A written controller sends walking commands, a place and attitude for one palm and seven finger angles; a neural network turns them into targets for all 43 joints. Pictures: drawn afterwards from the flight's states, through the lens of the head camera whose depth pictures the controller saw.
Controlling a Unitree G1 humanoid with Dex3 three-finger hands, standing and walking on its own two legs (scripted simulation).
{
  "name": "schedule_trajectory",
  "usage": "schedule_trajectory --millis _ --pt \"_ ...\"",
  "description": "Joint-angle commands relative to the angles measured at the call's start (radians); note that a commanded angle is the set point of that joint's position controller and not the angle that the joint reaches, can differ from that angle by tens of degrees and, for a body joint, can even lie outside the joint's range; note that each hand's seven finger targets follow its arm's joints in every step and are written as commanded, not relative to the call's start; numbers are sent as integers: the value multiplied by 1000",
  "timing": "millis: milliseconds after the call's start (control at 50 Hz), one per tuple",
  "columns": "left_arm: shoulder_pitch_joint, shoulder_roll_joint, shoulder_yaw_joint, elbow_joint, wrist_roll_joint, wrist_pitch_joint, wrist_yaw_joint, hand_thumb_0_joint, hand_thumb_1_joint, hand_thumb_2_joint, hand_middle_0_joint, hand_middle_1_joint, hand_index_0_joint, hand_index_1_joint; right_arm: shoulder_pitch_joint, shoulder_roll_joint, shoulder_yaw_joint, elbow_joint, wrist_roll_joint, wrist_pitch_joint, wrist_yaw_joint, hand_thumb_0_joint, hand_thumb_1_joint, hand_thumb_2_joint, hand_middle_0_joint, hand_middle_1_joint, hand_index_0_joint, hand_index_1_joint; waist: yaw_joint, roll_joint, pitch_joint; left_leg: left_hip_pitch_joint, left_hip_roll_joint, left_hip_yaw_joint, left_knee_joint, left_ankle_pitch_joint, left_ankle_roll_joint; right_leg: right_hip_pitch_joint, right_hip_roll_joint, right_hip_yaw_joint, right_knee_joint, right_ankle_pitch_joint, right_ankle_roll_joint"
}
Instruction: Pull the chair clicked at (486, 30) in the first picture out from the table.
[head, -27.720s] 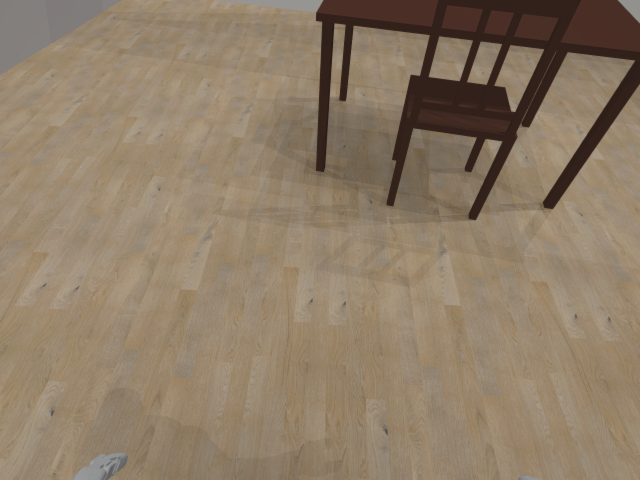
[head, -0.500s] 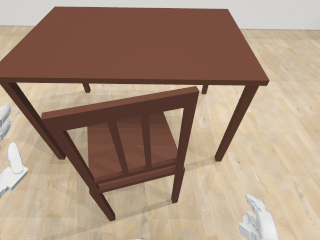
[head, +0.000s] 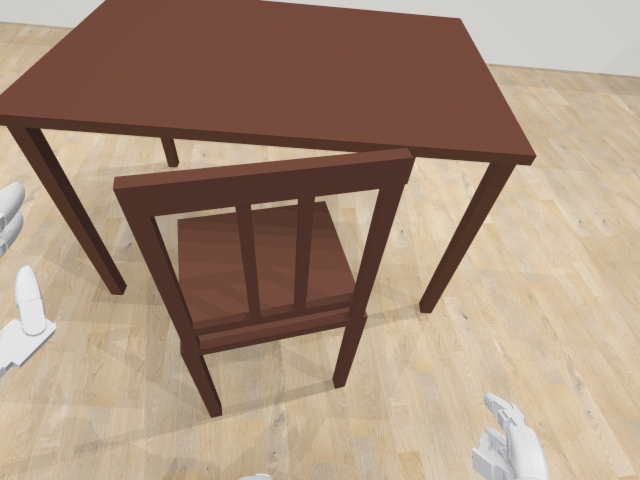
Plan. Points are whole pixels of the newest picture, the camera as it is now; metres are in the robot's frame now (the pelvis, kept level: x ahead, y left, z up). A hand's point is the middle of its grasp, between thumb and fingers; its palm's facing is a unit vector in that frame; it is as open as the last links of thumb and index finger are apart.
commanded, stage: step back with the hand held close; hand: left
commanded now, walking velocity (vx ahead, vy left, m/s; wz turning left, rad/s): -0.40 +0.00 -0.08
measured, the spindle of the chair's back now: (249, 267) +0.45 +0.14 -0.06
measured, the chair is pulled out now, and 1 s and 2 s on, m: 0.18 0.18 0.18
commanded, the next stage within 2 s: stop stepping back and stand still in 0.20 s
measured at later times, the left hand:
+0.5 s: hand out of the picture +0.10 +0.23 +0.18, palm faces +0.30 -0.84 -0.46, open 7.4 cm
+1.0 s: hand out of the picture +0.02 +0.27 +0.17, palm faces +0.47 -0.81 -0.36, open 7.4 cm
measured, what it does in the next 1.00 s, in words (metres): walks backwards: right foot, then left foot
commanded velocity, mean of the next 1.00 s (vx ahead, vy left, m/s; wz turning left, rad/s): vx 0.03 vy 0.02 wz -0.01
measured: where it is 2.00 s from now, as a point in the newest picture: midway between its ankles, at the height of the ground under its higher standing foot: outside the picture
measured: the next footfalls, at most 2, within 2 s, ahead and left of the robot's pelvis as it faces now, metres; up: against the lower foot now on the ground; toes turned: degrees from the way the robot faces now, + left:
right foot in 0.32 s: -0.14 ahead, -0.10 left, +0.00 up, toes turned -3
left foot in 0.52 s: -0.13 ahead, +0.12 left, +0.00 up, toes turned +1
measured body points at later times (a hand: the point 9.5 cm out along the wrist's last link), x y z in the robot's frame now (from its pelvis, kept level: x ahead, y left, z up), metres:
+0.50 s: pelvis -0.11 -0.01 +0.01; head -0.11 +0.02 +0.46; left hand +0.08 +0.28 +0.20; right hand +0.02 -0.26 -0.06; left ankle -0.12 +0.09 -0.70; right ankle -0.16 -0.13 -0.72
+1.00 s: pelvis -0.18 +0.00 +0.00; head -0.23 +0.02 +0.45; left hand -0.01 +0.31 +0.19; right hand -0.04 -0.24 -0.08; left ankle -0.12 +0.09 -0.72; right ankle -0.17 -0.13 -0.71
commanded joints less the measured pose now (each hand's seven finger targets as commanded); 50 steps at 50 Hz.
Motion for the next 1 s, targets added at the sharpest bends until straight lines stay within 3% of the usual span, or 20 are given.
schedule_trajectory --millis 0,20,60,100,140,260,300,340,380,420,460,500,540,580,700,780,840,880,940,980 --pt "-30 191 184 -211 7 -63 33 0 900 900 -200 -300 -200 -300 -113 -125 -38 -184 -12 -69 -11 0 -900 -900 200 300 200 300 26 236 -147 9 253 -227 -338 237 81 112 -4 43 148 -32 -2" --pt "-18 197 190 -223 5 -69 24 0 900 900 -200 -300 -200 -300 -105 -119 -37 -184 -32 -80 -6 0 -900 -900 200 300 200 300 28 314 -194 0 295 -288 -400 178 105 111 13 59 286 -199 0" --pt "-52 176 174 -259 5 -76 21 0 900 900 -200 -300 -200 -300 -96 -117 -36 -173 -46 -98 2 0 -900 -900 200 300 200 300 21 284 -184 -32 323 -299 -409 109 135 82 19 115 461 -252 -1" --pt "-33 142 142 -256 -4 -72 16 0 900 900 -200 -300 -200 -300 -65 -123 -43 -164 -35 -112 13 0 -900 -900 200 300 200 300 32 173 -204 176 285 -208 -321 312 120 -17 1 93 344 -260 0" --pt "-1 135 132 -237 -6 -61 12 0 900 900 -200 -300 -200 -300 -50 -131 -44 -156 -25 -115 22 0 -900 -900 200 300 200 300 38 172 -239 281 256 -170 -322 266 98 -20 10 51 226 -252 5" --pt "-56 178 155 -187 -13 -60 2 0 900 900 -200 -300 -200 -300 -63 -133 -26 -135 -43 -106 18 0 -900 -900 200 300 200 300 31 242 -195 169 224 -135 -362 -30 39 171 4 12 -191 -109 -33" --pt "-48 199 159 -171 -17 -75 -9 0 900 900 -200 -300 -200 -300 -60 -114 -31 -144 -28 -89 21 0 -900 -900 200 300 200 300 20 74 -205 232 104 3 -102 -127 -27 89 -129 91 -368 -35 -98" --pt "-43 215 152 -180 -32 -75 -5 0 900 900 -200 -300 -200 -300 -63 -110 -35 -158 2 -85 11 0 -900 -900 200 300 200 300 28 -224 -143 134 -32 71 469 -167 -64 -70 -386 307 -444 4 -224" --pt "26 182 172 -120 -22 -28 -2 0 900 900 -200 -300 -200 -300 -73 -97 -27 -169 22 -62 11 0 -900 -900 200 300 200 300 9 -192 -127 -47 8 -16 491 -198 -33 108 -345 196 -293 375 -219" --pt "35 167 170 -97 -2 -18 10 0 900 900 -200 -300 -200 -300 -99 -71 7 -184 17 -39 5 0 -900 -900 200 300 200 300 -16 -79 -94 -4 65 10 77 -136 -4 191 -295 109 -177 505 -134" --pt "19 145 151 -85 2 -32 19 0 900 900 -200 -300 -200 -300 -85 -111 3 -169 17 -54 -4 0 -900 -900 200 300 200 300 -16 61 -82 143 40 43 -327 90 11 216 -184 43 -46 413 -53" --pt "-13 164 150 -131 7 -48 34 0 900 900 -200 -300 -200 -300 -33 -141 -29 -163 16 -84 -2 0 -900 -900 200 300 200 300 7 181 -153 363 186 -84 -276 516 46 94 -101 14 -18 96 -6" --pt "33 170 147 -140 8 -32 34 0 900 900 -200 -300 -200 -300 -18 -155 -43 -164 27 -92 6 0 -900 -900 200 300 200 300 16 105 -205 425 201 -98 -208 564 62 77 -68 10 -89 7 2" --pt "30 177 141 -206 6 -39 25 0 900 900 -200 -300 -200 -300 -52 -131 -20 -160 1 -91 13 0 -900 -900 200 300 200 300 10 234 -141 297 168 -148 -293 420 48 125 -65 -5 -87 -36 5" --pt "12 157 135 -118 20 -53 30 0 900 900 -200 -300 -200 -300 -37 -151 -29 -138 6 -99 13 0 -900 -900 200 300 200 300 9 87 -51 35 88 -65 -312 -399 49 205 -68 19 -209 -246 -32" --pt "-78 151 120 -62 20 -57 26 0 900 900 -200 -300 -200 -300 -14 -134 -23 -122 2 -83 7 0 -900 -900 200 300 200 300 -11 -16 2 84 26 26 -1 -246 26 -11 -199 229 -317 -417 -137" --pt "-154 139 105 -15 17 -52 36 0 900 900 -200 -300 -200 -300 16 -128 -17 -106 3 -79 2 0 -900 -900 200 300 200 300 -21 -112 -68 166 32 61 42 -161 28 4 -255 217 -282 -326 -146" --pt "-174 111 67 8 19 -45 31 0 900 900 -200 -300 -200 -300 -2 -136 -10 -108 0 -73 -5 0 -900 -900 200 300 200 300 -22 -9 -14 234 59 -9 -74 -264 48 -147 -179 130 -189 -421 -103" --pt "-224 135 72 -57 44 -41 33 0 900 900 -200 -300 -200 -300 -56 -134 6 -140 0 -82 -9 0 -900 -900 200 300 200 300 -12 335 54 22 266 -388 -548 -654 132 -56 14 -35 307 -262 -10" --pt "-249 165 88 -62 53 -42 32 0 900 900 -200 -300 -200 -300 -61 -116 6 -130 -4 -90 2 0 -900 -900 200 300 200 300 10 263 60 -97 256 -333 -555 -589 136 38 -10 -8 378 -236 -14"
